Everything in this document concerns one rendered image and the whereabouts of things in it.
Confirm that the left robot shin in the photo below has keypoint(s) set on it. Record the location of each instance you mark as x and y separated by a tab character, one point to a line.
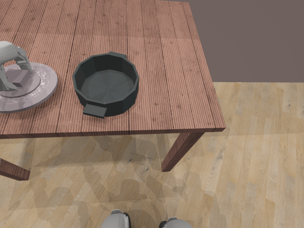
116	211

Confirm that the robot left hand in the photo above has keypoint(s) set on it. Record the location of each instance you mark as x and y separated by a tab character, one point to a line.
8	52

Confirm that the knob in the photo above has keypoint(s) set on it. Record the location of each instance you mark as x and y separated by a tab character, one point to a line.
17	77

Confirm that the right robot shin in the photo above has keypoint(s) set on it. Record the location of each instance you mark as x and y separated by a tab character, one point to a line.
172	218

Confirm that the lid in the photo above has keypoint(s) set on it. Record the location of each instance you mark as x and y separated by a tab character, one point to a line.
40	85

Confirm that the robot shin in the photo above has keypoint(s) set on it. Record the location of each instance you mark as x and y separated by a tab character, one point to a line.
172	218
116	211

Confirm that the pot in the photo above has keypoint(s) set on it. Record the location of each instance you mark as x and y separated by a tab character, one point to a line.
106	84

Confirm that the table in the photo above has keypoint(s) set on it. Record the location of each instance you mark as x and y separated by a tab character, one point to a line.
175	95

